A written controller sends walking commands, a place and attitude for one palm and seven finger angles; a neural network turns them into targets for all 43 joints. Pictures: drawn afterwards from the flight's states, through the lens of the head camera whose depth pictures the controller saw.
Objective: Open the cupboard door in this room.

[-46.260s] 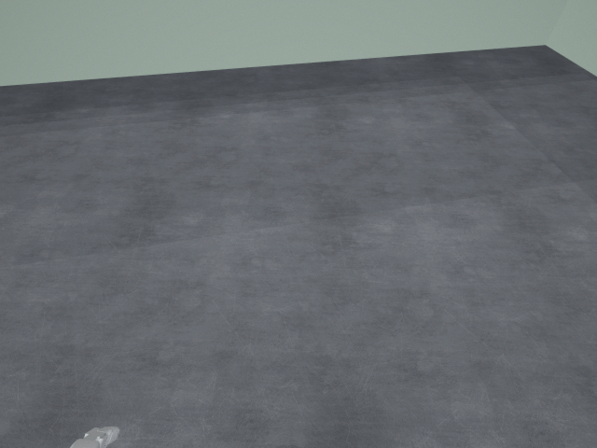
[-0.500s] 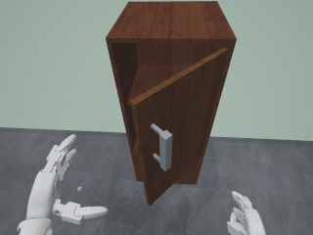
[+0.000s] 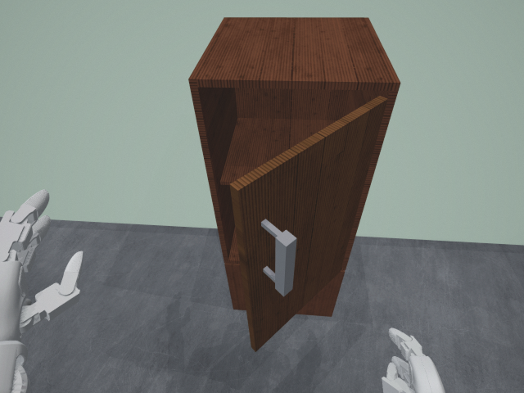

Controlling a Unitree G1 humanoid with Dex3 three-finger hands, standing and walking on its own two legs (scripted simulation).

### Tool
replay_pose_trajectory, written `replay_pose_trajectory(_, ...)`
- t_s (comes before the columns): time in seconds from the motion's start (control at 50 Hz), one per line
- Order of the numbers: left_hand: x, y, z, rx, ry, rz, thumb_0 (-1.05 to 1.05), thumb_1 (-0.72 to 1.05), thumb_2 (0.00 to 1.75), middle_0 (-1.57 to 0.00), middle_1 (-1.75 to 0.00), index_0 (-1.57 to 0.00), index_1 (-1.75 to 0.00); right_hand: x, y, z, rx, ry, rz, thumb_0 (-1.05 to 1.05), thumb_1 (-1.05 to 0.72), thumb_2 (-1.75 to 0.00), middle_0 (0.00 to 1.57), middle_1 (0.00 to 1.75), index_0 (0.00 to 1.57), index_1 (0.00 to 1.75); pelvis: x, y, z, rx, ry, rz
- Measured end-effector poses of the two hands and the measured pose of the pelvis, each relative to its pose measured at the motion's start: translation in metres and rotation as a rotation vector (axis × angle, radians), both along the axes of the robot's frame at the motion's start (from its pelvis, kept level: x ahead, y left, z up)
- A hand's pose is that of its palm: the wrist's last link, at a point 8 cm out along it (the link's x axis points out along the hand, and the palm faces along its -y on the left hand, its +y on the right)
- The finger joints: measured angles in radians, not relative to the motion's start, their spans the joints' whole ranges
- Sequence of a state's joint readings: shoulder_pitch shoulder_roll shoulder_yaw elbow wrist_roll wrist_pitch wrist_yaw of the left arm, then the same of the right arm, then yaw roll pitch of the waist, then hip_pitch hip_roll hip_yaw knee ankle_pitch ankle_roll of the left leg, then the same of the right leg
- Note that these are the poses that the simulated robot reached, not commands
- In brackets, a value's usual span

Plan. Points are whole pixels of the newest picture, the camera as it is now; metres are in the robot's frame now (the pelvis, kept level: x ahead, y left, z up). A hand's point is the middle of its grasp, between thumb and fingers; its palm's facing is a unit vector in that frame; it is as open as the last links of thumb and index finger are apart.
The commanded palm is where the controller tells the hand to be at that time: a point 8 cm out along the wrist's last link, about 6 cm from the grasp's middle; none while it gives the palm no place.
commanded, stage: draw the hand back to the body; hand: left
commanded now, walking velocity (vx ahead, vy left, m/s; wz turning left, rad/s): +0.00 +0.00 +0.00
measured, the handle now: (276, 258) +0.34 +0.02 +0.02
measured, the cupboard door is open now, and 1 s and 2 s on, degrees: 47 47 47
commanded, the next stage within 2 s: step back with the hand held close in 0.38 s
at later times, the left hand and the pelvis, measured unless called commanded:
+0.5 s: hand (76, 286) +0.18 +0.24 +0.16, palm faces +0.44 -0.81 -0.39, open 7.4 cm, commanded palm +0.14 +0.28 +0.17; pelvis +0.00 -0.02 +0.00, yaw +0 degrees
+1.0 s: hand (55, 308) +0.16 +0.25 +0.16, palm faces +0.36 -0.79 -0.49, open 7.4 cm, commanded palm +0.10 +0.29 +0.17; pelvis -0.05 -0.01 +0.00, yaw +0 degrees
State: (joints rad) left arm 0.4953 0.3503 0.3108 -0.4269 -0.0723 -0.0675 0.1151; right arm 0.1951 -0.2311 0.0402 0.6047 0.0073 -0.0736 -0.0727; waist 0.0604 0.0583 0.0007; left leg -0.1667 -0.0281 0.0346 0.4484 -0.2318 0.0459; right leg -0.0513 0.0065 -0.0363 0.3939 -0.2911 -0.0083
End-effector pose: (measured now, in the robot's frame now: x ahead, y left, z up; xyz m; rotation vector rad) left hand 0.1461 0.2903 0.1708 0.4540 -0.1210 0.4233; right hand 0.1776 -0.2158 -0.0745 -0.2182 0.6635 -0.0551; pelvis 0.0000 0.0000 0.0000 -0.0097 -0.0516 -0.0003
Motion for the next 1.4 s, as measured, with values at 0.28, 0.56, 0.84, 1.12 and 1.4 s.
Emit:
replay_pose_trajectory(0.28,-0.002,-0.008,-0.003,-0.026,0.002,0.012,0.01,0.87,0.89,-0.2,-0.31,-0.21,-0.3,-0.006,-0.016,-0.002,-0.007,0.017,-0.02,0.01,-0.9,-0.9,0.2,0.29,0.2,0.3,-0.002,-0.01,0.002,0.002,-0.011,0.002)
replay_pose_trajectory(0.56,-0.003,-0.016,0.009,0.022,-0.022,0.016,0.01,0.89,0.9,-0.21,-0.31,-0.21,-0.3,-0.003,-0.023,-0.005,0.012,0.016,-0.018,0.01,-0.9,-0.9,0.2,0.29,0.2,0.3,-0.003,-0.021,0.002,0.0,-0.006,0.011)
replay_pose_trajectory(0.84,-0.007,-0.018,0.0,0.089,0.075,-0.064,0.01,0.89,0.9,-0.21,-0.31,-0.21,-0.3,-0.032,-0.047,-0.006,-0.03,0.096,-0.132,0.01,-0.9,-0.9,0.2,0.29,0.2,0.3,-0.023,-0.017,0.0,-0.006,0.056,-0.006)
replay_pose_trajectory(1.12,-0.05,0.006,0.005,0.111,-0.031,-0.078,0.01,0.89,0.9,-0.21,-0.31,-0.22,-0.3,-0.085,-0.028,0.002,-0.071,0.081,-0.14,0.01,-0.9,-0.9,0.2,0.29,0.2,0.3,-0.066,0.002,-0.005,-0.035,0.052,0.0)
replay_pose_trajectory(1.4,-0.11,0.024,0.004,0.143,-0.075,-0.007,0.01,0.89,0.9,-0.21,-0.31,-0.21,-0.3,-0.116,0.004,-0.013,-0.052,0.09,-0.03,0.01,-0.9,-0.9,0.2,0.3,0.2,0.3,-0.107,0.01,-0.013,-0.046,0.053,0.042)
